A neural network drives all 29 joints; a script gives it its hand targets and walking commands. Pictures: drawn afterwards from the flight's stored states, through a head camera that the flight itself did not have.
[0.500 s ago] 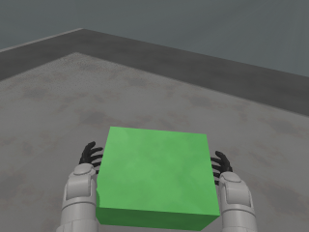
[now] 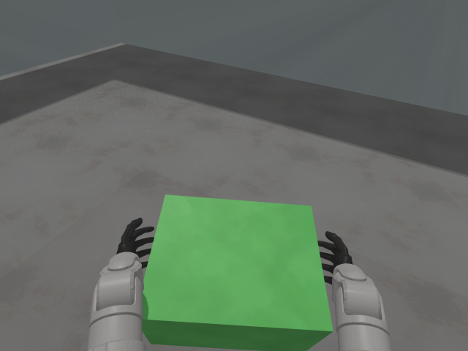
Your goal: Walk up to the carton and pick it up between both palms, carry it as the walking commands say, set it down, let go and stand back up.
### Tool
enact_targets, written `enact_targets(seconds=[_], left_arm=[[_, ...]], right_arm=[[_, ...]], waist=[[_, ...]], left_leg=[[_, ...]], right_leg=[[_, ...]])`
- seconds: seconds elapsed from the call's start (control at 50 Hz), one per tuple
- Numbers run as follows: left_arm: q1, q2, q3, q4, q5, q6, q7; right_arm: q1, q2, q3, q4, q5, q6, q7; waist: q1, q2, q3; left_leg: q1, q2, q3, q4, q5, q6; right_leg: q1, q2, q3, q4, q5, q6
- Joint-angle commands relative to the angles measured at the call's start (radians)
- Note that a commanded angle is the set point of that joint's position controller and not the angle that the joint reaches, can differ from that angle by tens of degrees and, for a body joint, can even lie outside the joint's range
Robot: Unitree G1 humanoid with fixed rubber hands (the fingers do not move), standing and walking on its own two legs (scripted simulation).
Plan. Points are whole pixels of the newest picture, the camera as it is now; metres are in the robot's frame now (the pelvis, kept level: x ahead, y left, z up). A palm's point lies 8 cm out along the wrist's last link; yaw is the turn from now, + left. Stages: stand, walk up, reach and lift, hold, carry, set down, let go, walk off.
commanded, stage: hold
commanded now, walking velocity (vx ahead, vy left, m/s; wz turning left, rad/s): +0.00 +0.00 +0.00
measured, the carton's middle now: (233, 273) +0.30 +0.01 -0.03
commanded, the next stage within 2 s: carry in 1.18 s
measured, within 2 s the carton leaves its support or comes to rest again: neither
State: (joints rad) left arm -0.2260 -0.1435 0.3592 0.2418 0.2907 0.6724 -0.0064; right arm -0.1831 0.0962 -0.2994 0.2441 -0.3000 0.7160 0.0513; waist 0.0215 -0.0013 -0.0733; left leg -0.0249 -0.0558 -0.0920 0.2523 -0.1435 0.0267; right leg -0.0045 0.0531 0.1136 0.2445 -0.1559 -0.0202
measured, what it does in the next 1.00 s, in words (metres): stands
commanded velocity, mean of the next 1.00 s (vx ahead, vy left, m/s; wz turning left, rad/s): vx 0.00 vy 0.00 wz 0.00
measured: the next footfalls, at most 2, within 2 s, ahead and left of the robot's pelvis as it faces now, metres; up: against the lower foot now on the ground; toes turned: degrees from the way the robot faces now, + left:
left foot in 1.76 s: +0.01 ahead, +0.12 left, +0.00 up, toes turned -12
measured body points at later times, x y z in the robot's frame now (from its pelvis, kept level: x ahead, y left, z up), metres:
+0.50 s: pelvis +0.00 +0.00 +0.00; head -0.05 +0.00 +0.45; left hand +0.28 +0.19 +0.04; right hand +0.28 -0.19 +0.03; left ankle +0.00 +0.10 -0.75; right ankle -0.01 -0.11 -0.75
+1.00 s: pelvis +0.00 +0.00 +0.00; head -0.05 +0.00 +0.45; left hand +0.28 +0.19 +0.04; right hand +0.27 -0.19 +0.03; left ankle +0.00 +0.10 -0.75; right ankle -0.01 -0.11 -0.75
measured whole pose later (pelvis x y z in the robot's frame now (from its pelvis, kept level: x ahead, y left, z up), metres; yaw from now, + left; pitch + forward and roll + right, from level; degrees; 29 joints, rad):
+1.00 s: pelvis +0.00 +0.00 +0.00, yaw +0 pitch -4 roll +0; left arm -0.16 -0.13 0.32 0.17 0.27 0.67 -0.03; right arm -0.12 0.10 -0.27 0.17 -0.27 0.72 0.04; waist 0.01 0.00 -0.07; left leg -0.03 -0.06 -0.09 0.26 -0.15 0.03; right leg -0.01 0.05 0.11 0.24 -0.16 -0.02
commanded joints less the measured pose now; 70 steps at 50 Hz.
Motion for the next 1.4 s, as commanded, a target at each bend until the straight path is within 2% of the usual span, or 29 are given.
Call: enact_targets(seconds=[0.0,0.62,0.72,0.84,1.14,1.16,1.18,1.22,1.26,1.3,1.32,1.34,1.36,1.38], left_arm=[[-0.443,-0.82,-0.62,0.045,-0.267,0.013,-0.349],[-0.378,-0.81,-0.665,-0.011,-0.277,0.012,-0.333],[-0.366,-0.808,-0.669,-0.017,-0.282,0.012,-0.331],[-0.364,-0.801,-0.675,-0.026,-0.281,0.011,-0.332],[-0.356,-0.796,-0.687,-0.026,-0.286,0.007,-0.332],[-0.353,-0.819,-0.749,-0.062,-0.32,0.011,-0.322],[-0.344,-0.816,-0.737,-0.062,-0.326,0.019,-0.319],[-0.342,-0.812,-0.775,-0.099,-0.35,0.034,-0.317],[-0.352,-0.791,-0.817,-0.177,-0.384,0.064,-0.31],[-0.378,-0.78,-0.862,-0.253,-0.422,0.103,-0.299],[-0.421,-0.779,-0.888,-0.289,-0.451,0.129,-0.294],[-0.436,-0.774,-0.905,-0.318,-0.472,0.159,-0.291],[-0.489,-0.767,-0.922,-0.342,-0.503,0.183,-0.289],[-0.558,-0.76,-0.939,-0.355,-0.535,0.208,-0.289]], right_arm=[[-0.569,0.827,0.578,-0.063,0.274,-0.05,0.281],[-0.513,0.789,0.612,-0.117,0.295,-0.047,0.278],[-0.509,0.784,0.615,-0.129,0.297,-0.046,0.274],[-0.498,0.784,0.62,-0.134,0.3,-0.045,0.272],[-0.495,0.788,0.638,-0.14,0.308,-0.046,0.268],[-0.544,0.813,0.725,-0.228,0.346,-0.052,0.265],[-0.536,0.812,0.723,-0.207,0.35,-0.044,0.264],[-0.503,0.819,0.732,-0.208,0.36,-0.028,0.253],[-0.51,0.823,0.776,-0.259,0.394,-0.003,0.239],[-0.519,0.806,0.803,-0.31,0.427,0.031,0.225],[-0.545,0.793,0.812,-0.332,0.445,0.052,0.217],[-0.52,0.785,0.805,-0.332,0.451,0.078,0.21],[-0.566,0.783,0.818,-0.368,0.469,0.101,0.203],[-0.627,0.782,0.83,-0.39,0.489,0.123,0.195]], waist=[[-0.002,-0.01,-0.157],[-0.014,0.01,-0.15],[-0.013,-0.006,-0.147],[-0.013,0.006,-0.15],[-0.014,-0.006,-0.15],[-0.02,-0.005,-0.17],[-0.025,-0.027,-0.211],[-0.024,-0.04,-0.211],[-0.023,-0.037,-0.216],[-0.028,0.0,-0.237],[-0.03,0.044,-0.251],[-0.033,0.103,-0.278],[-0.032,0.117,-0.268],[-0.027,0.146,-0.251]], left_leg=[[0.052,-0.025,0.033,-0.012,0.181,-0.033],[0.053,-0.019,0.024,-0.006,0.189,-0.034],[0.054,-0.019,0.023,-0.006,0.197,-0.034],[0.051,-0.019,0.023,-0.006,0.199,-0.034],[0.045,-0.02,0.023,-0.002,0.185,-0.03],[-0.063,0.159,0.024,0.174,0.112,-0.011],[-0.1,0.154,-0.003,0.208,0.077,-0.002],[-0.153,0.151,0.004,0.246,-0.002,-0.003],[-0.169,0.167,-0.001,0.293,0.036,-0.003],[-0.14,0.208,-0.037,0.303,0.081,0.017],[-0.121,0.252,-0.075,0.287,0.117,0.039],[-0.123,0.313,-0.123,0.247,0.146,0.075],[-0.13,0.369,-0.155,0.222,0.194,0.106],[-0.177,0.401,-0.157,0.209,0.189,0.118]], right_leg=[[-0.003,0.021,-0.025,-0.024,0.17,0.018],[-0.015,0.023,-0.024,-0.026,0.17,0.008],[-0.014,0.025,-0.024,-0.029,0.181,0.009],[-0.005,0.023,-0.023,-0.027,0.184,0.008],[-0.011,0.02,-0.023,-0.024,0.182,0.009],[-0.123,-0.141,0.006,0.146,0.153,-0.012],[-0.151,-0.155,0.042,0.188,0.141,-0.029],[-0.238,-0.164,0.084,0.223,0.103,-0.043],[-0.314,-0.165,0.105,0.291,0.155,-0.044],[-0.397,-0.146,0.093,0.384,0.177,-0.036],[-0.436,-0.122,0.06,0.446,0.146,-0.026],[-0.46,-0.092,0.016,0.505,0.025,-0.017],[-0.48,-0.071,-0.032,0.543,-0.127,-0.009],[-0.474,-0.07,-0.062,0.543,-0.294,-0.012]])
